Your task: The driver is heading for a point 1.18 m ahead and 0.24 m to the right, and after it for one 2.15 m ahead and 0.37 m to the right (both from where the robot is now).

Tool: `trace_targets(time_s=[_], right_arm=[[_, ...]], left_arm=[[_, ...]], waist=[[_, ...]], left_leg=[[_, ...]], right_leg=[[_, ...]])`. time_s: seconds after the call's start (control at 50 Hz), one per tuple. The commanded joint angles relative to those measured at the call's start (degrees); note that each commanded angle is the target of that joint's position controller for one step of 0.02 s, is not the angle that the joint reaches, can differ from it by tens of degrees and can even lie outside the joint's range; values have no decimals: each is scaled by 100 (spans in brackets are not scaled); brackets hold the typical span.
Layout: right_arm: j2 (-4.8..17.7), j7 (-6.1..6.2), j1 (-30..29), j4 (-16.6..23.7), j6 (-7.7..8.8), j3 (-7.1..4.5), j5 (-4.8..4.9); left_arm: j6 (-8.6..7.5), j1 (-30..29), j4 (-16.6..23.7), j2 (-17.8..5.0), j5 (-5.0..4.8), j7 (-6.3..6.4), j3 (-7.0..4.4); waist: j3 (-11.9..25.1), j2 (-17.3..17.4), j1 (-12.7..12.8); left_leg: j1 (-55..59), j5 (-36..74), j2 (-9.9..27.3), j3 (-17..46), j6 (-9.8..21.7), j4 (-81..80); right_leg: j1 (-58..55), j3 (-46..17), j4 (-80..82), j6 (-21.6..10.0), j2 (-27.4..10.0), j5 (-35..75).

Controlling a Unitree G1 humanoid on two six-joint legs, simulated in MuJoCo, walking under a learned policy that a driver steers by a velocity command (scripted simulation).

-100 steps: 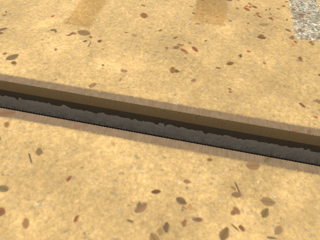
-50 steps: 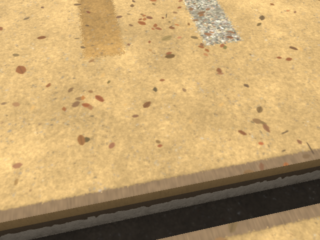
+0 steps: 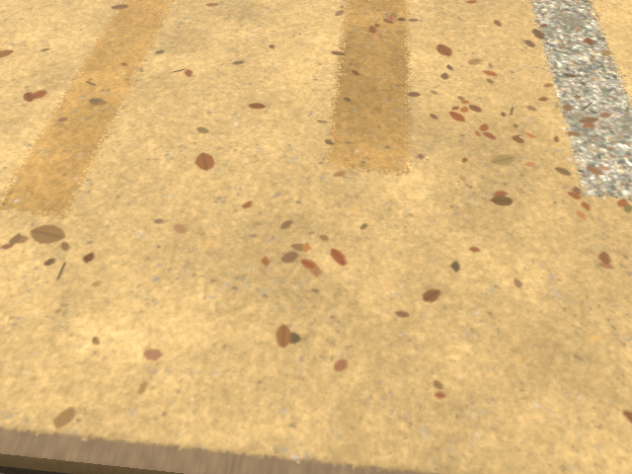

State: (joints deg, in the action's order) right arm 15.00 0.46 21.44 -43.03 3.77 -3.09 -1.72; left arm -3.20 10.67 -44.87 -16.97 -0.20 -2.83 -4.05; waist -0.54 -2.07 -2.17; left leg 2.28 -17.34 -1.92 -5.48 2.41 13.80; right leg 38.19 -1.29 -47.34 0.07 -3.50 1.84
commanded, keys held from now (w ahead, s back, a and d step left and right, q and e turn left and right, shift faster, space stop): w+e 0.58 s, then w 0.42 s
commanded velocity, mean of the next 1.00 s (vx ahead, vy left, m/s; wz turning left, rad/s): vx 0.49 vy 0.00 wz -0.40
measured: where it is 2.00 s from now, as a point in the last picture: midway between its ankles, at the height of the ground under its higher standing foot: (425, 231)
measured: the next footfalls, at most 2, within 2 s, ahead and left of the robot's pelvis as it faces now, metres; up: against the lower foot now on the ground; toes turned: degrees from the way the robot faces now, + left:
right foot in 0.14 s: +0.15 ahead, -0.10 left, +0.00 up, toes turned -6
left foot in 0.64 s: +0.65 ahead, +0.04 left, +0.00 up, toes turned -26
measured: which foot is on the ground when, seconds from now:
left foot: down 0.00-0.14, up 0.16-0.62, down 0.64-1.00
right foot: up 0.00-0.12, down 0.14-0.64, up 0.66-1.00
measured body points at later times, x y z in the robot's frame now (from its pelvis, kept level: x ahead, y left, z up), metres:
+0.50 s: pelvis +0.27 -0.03 +0.00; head +0.29 -0.06 +0.44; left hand +0.34 +0.24 -0.11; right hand +0.44 -0.33 -0.07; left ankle +0.55 +0.11 -0.65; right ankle +0.11 -0.09 -0.74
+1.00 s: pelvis +0.58 -0.06 +0.01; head +0.60 -0.08 +0.46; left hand +0.87 +0.05 -0.08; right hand +0.43 -0.29 -0.13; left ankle +0.61 +0.06 -0.74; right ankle +0.67 -0.25 -0.68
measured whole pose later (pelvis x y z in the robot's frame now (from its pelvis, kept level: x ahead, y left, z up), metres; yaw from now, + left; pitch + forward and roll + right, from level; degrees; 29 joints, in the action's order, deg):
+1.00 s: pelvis +0.58 -0.06 +0.01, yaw -27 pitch +2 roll +3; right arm 15.1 -0.5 25.0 -51.9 5.4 -3.1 1.0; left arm -3.4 6.1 -39.4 -14.2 0.1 -1.2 0.4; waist -1.0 -2.1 -5.0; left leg -5.6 -8.9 -3.0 -1.2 1.3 12.7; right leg 40.2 -1.6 -45.9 -2.3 -4.5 -3.4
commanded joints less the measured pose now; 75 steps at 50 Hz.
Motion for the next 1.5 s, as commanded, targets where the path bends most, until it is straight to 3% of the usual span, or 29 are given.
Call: trace_targets(time_s=[0.02, 0.06, 0.1, 0.12, 0.14, 0.16, 0.18, 0.2, 0.22, 0.32, 0.36, 0.38, 0.42, 0.5, 0.58, 0.64, 0.66, 0.68, 0.72, 0.74, 0.8, 0.88, 1.06, 1.14, 1.18, 1.2, 1.24, 1.3, 1.5], right_arm=[[1034, 31, -186, 256, 177, -326, -56], [818, 31, -595, 337, 41, -270, 218], [1176, 181, -158, 207, -138, -362, 121], [1363, 211, -483, 389, -127, -430, 93], [1345, 200, -719, 397, -50, -409, 389], [540, 101, -411, 528, 104, -170, 227], [301, -21, 234, 475, 263, -56, 35], [922, -101, -318, 693, 375, -217, 305], [1139, -92, -840, 872, 371, -295, 461], [502, -51, -1056, 911, 111, -176, -13], [404, -203, -1510, 872, 205, -83, 18], [731, -203, -2361, 1071, 298, -213, 340], [782, -203, -2953, 1270, 298, -156, 371], [-114, -389, -3242, 1341, 339, 200, 151], [434, -370, -3280, 1322, 413, 11, 200], [1068, -164, -996, 760, 378, -282, 361], [1407, -133, -11, 435, 320, -307, 177], [1910, -220, 779, -114, 200, -490, 179], [679, -138, 141, 292, 142, -224, -128], [624, -129, -356, 334, 141, -161, -129], [264, -66, -178, -204, 386, -57, 154], [431, -62, -745, -247, 209, -74, 269], [1131, -124, 79, -545, 193, -187, 375], [1241, -121, -18, -559, -52, -128, 317], [240, -136, 232, -212, 14, 226, 73], [480, -132, 200, -326, 89, 169, 214], [900, -166, -424, -202, 111, 6, 463], [811, -98, -458, -257, -39, -65, 407], [353, -339, -1725, 277, -103, 33, 327]], left_arm=[[-40, 412, 196, -613, -14, -11, -231], [8, -383, 624, -290, -81, -11, -84], [54, -540, 890, -337, -5, -43, -124], [52, 736, 579, -896, -38, -68, -355], [72, 1803, 436, -1006, -112, -32, -439], [44, 1988, 265, -1430, -177, 21, -464], [-118, 1569, 641, -1165, -172, 10, -259], [-186, 1595, 689, -960, -182, -33, -227], [-194, 1196, 731, -857, -185, -51, -220], [-113, 398, 936, -733, -187, 255, -144], [-112, 1220, 647, -898, 8, 390, -186], [-194, 2232, 286, -885, -124, 506, -182], [-237, 2547, 161, -795, -226, 594, -134], [-22, 1481, 482, -564, -260, 571, 0], [-157, 1393, 209, -784, -404, 587, -143], [82, 1466, 293, -856, 10, 525, -174], [-50, 2067, 366, -195, 160, 445, -14], [-204, 2951, 494, 507, -316, 322, 268], [-220, 1436, 266, -589, -412, 256, 35], [-195, 925, 473, -618, -288, 217, 46], [-95, 644, 512, -450, -53, 155, -11], [32, 578, 697, 232, -12, 202, 356], [-58, -1004, 908, -389, -20, 112, 234], [-175, 92, 525, -698, 28, 83, -19], [-120, 1431, 317, -1638, 75, 151, -274], [-144, 1414, 367, -1158, 91, 149, -159], [-238, 768, 378, -638, 49, 130, 21], [-398, 223, 282, -307, 107, 141, 108], [-415, 531, -111, -742, 67, 308, -43]], waist=[[183, 468, 327], [-786, 756, 221], [-423, 993, 231], [320, 748, 800], [684, 767, 1402], [672, -1243, 959], [1165, -1258, 375], [1269, -596, 605], [604, 19, 479], [-134, 403, 51], [373, 317, 463], [113, 50, 778], [-539, -323, 843], [-644, -150, 801], [-462, -609, 422], [884, -974, -632], [2130, 369, -334], [3178, 3046, 30], [2032, 636, -570], [1387, 333, -324], [659, 1134, 136], [-167, 615, 631], [-422, 611, -220], [216, 531, 416], [1557, -1455, 695], [1638, -1133, 797], [597, -517, 617], [101, -429, 304], [-570, 51, 619]], left_leg=[[-540, 3813, 1750, 64, 860, 52], [-507, 4668, 1419, -308, 551, 223], [-92, 6800, 1650, -229, 525, 1175], [-570, 7529, 1497, -410, 592, 2283], [-1229, 6089, 1364, -271, 422, 3889], [-2973, -181, 440, -177, 168, 6084], [-4398, -2284, -166, 873, 62, 7445], [-4858, -1586, -107, 1411, 8, 7316], [-4951, -1082, 172, 1373, -15, 6942], [-4009, -171, 641, 927, -416, 4912], [-4775, 938, 577, 764, -463, 5156], [-6197, 803, 714, 1281, -370, 4964], [-7152, 734, 698, 1369, -346, 4407], [-3033, 3138, 26, 286, -531, 2458], [-2196, 2801, 160, 875, -276, 1616], [-631, 1117, 462, 911, 166, 1526], [1898, 2100, 1364, 1763, 558, 2425], [3307, 461, 2464, 4956, 1526, 980], [1843, -639, 2095, 4297, 1171, 363], [841, 63, 1948, 3760, 1190, 214], [-754, 925, 1784, 3232, 1024, -31], [-2231, 218, 1162, 1828, 1082, -574], [-577, 1387, 1698, 1207, 862, -862], [-580, 3081, 1282, 959, 588, 786], [-3571, -517, 31, 345, -42, 4379], [-4256, -1397, 93, 1086, -20, 5591], [-4605, -496, 590, 1208, 96, 5899], [-3856, 305, 891, 1190, -16, 5233], [-4180, 2158, 802, 684, -108, 2777]], right_leg=[[-764, 19, -1393, -91, 43, 290], [-225, 234, 43, -349, 189, -1236], [-921, 942, 301, -544, 647, -2008], [-2548, 1292, -182, -604, 1061, -1193], [-3630, 483, 1418, -900, 779, -1005], [-4811, -1176, 1689, -1499, -296, 486], [-5409, -3372, 1589, -2431, -1135, 1649], [-5168, -4020, 2651, -2864, -1376, 544], [-4467, -3706, 2827, -2710, -1283, -353], [-2372, -1927, 3045, -2029, -516, 985], [-3521, -1961, 2517, -1860, -690, 1427], [-4676, -2293, 2721, -1624, -815, 50], [-4823, -2706, 3072, -1598, -950, -1373], [-1341, -1433, 4084, -1226, -87, -1050], [-2416, -1371, 3654, -686, -339, -488], [-3244, -1454, 992, -458, -247, 1720], [-1711, -1353, -449, -430, 131, -265], [136, -977, -2598, -100, 840, -3397], [529, -1185, -2658, -299, 368, -2518], [281, -842, -2452, -293, 156, -2329], [-10, -690, -3796, -512, -83, -2563], [330, -271, -1956, -308, -202, -1237], [-623, 52, 1518, -280, -106, -258], [-2664, 364, 2266, -518, 306, -639], [-5923, -2525, 2506, -1369, -1782, -1094], [-5516, -3578, 3075, -1525, -2011, -2368], [-4423, -2324, 3345, -1209, -1622, -2595], [-3417, -975, 3843, -1030, -1174, -1338], [-3615, 799, 4198, -884, -1019, 291]])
